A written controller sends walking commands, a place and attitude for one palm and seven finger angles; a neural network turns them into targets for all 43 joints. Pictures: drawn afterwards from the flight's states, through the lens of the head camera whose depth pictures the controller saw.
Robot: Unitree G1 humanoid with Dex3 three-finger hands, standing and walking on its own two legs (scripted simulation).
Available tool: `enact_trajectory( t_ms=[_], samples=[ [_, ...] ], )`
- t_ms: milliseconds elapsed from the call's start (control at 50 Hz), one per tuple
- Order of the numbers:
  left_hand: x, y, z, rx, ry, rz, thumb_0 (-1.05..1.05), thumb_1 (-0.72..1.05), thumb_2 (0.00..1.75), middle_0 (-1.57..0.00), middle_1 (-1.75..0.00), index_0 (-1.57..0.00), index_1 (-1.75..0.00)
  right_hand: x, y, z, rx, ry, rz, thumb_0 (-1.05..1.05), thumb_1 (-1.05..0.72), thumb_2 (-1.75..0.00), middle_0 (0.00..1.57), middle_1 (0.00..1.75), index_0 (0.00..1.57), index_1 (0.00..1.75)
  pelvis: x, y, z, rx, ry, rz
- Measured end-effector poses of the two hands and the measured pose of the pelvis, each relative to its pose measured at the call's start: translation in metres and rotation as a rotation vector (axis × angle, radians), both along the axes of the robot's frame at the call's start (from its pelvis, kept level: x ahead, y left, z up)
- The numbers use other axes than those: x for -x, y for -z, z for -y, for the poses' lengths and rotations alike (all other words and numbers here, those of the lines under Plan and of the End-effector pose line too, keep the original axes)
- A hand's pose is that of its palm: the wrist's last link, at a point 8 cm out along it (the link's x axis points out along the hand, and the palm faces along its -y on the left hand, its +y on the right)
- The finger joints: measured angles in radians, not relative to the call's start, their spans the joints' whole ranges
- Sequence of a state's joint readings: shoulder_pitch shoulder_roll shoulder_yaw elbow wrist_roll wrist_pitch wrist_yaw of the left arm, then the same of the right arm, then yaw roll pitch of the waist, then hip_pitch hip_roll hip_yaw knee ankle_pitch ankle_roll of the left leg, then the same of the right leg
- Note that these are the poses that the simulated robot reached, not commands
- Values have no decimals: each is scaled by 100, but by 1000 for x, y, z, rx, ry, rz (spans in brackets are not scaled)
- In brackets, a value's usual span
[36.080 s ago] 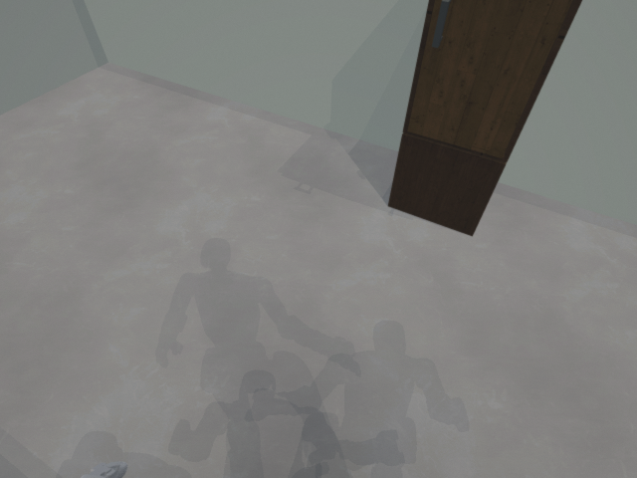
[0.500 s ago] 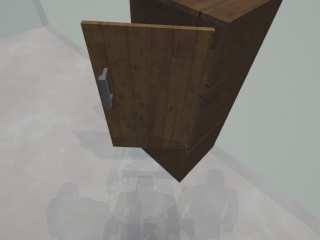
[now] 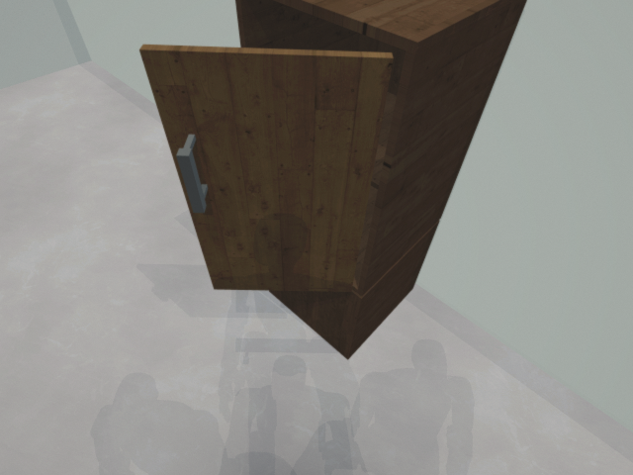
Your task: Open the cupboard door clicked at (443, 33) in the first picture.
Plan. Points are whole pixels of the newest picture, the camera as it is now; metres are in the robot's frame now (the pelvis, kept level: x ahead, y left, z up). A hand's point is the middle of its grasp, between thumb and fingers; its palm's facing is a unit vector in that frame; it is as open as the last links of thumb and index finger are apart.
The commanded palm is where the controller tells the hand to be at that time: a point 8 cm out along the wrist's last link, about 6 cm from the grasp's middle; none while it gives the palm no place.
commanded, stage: look again from close up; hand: left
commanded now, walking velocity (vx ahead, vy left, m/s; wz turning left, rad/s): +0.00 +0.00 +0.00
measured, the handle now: (195, 174) +0.56 +0.24 +0.05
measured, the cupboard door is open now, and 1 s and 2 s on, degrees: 43 43 43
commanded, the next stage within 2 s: raise the hand with hooked fingers in 0.46 s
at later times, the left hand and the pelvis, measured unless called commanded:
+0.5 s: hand out of the picture +0.01 +0.19 -0.19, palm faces +0.03 -0.98 -0.18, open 7.4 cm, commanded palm none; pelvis +0.00 +0.02 -0.01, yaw +0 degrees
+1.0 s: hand (156, 472) +0.14 +0.20 -0.06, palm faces +0.11 -0.99 +0.00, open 8.7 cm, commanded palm +0.13 +0.27 -0.03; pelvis -0.03 +0.00 -0.09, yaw +2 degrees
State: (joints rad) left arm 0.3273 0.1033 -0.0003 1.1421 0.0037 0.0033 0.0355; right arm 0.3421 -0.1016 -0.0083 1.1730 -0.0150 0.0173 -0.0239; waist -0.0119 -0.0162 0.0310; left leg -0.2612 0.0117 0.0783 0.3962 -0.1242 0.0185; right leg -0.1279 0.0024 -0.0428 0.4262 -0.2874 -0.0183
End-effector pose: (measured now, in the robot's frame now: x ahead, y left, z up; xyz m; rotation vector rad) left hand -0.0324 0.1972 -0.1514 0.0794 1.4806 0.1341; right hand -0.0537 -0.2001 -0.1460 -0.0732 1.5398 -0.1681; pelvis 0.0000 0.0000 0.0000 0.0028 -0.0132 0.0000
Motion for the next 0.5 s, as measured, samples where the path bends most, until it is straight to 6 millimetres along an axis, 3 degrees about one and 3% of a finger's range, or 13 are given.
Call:
enact_trajectory(
  t_ms=[100, 220, 360, 500],
  samples=[
    [0, 0, -2, -19, 30, 24, 0, 91, 90, -20, -30, -20, -30, -21, 7, -2, -13, -22, 83, 1, -90, -90, 20, 30, 20, 30, 3, 5, -3, 24, -2, 2],
    [-14, 3, -16, -41, 18, 92, 0, 91, 90, -20, -30, -20, -30, -46, 9, 6, 25, -56, 162, 3, -93, -90, 20, 30, 20, 30, 2, 9, -9, 17, -11, 16],
    [-31, 4, -32, -54, 31, 154, 0, 91, 90, -19, -30, -20, -30, -72, 0, 15, 65, -78, 243, 2, -93, -90, 20, 30, 20, 30, 3, 9, -13, 13, -7, 14],
    [-34, 4, -42, -52, 36, 169, 0, 91, 90, -19, -30, -20, -29, -87, -9, 14, 80, -103, 284, 1, -91, -90, 20, 30, 20, 30, 5, 7, -16, 17, -6, 10]
  ],
)
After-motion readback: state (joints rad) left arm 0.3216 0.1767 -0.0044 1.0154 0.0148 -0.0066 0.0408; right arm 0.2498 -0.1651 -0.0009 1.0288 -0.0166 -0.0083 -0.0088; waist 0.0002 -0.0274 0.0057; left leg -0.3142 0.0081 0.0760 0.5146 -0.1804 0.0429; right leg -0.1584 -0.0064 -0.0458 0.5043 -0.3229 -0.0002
